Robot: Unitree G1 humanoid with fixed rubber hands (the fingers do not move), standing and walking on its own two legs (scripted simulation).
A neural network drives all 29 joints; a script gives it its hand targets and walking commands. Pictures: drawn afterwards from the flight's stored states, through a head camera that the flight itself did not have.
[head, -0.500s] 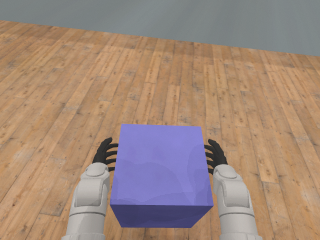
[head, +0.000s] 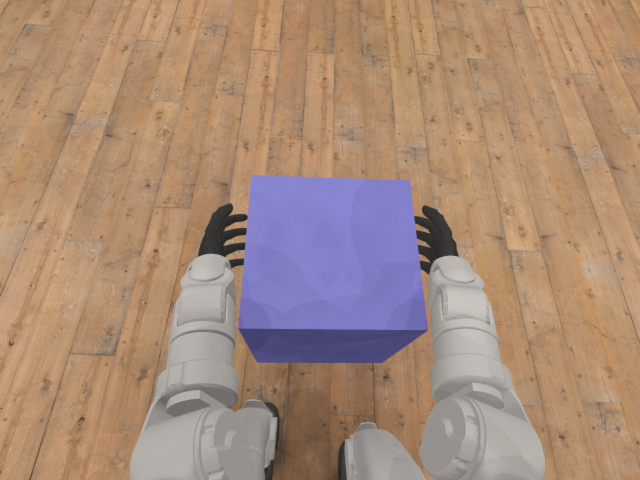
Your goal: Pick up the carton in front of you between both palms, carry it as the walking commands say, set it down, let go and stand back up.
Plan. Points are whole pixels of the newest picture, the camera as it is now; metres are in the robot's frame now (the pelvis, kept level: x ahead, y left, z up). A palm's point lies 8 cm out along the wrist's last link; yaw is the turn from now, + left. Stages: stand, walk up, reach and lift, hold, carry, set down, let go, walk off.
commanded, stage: set down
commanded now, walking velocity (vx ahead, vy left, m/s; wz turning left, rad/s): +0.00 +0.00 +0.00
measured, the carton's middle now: (325, 281) +0.37 +0.00 -0.10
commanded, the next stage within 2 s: none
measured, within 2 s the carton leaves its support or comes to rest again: neither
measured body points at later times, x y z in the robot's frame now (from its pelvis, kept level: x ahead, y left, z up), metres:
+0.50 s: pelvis -0.01 -0.01 -0.14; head +0.21 +0.01 +0.25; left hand +0.41 +0.15 -0.22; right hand +0.44 -0.15 -0.21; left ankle +0.10 +0.11 -0.71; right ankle +0.02 -0.14 -0.71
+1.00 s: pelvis -0.04 -0.01 -0.26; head +0.26 +0.01 +0.07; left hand +0.44 +0.17 -0.39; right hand +0.47 -0.13 -0.38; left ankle +0.10 +0.11 -0.71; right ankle +0.02 -0.14 -0.71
